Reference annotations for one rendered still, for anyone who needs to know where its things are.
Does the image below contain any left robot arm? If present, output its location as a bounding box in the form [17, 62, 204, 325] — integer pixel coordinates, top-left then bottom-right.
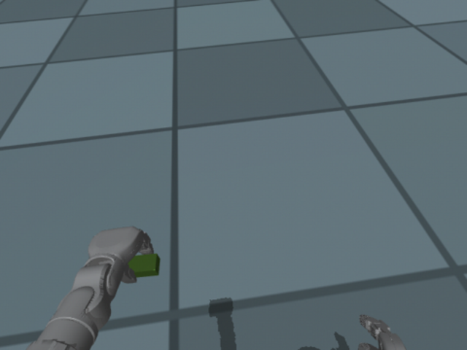
[26, 253, 125, 350]

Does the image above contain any small box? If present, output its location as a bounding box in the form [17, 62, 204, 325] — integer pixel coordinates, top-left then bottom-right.
[128, 254, 160, 277]

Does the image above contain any left robot hand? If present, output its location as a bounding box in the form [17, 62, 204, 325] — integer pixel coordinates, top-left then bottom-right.
[88, 227, 154, 284]

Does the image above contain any right robot hand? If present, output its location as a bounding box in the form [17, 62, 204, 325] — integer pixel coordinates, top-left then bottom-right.
[358, 315, 406, 350]

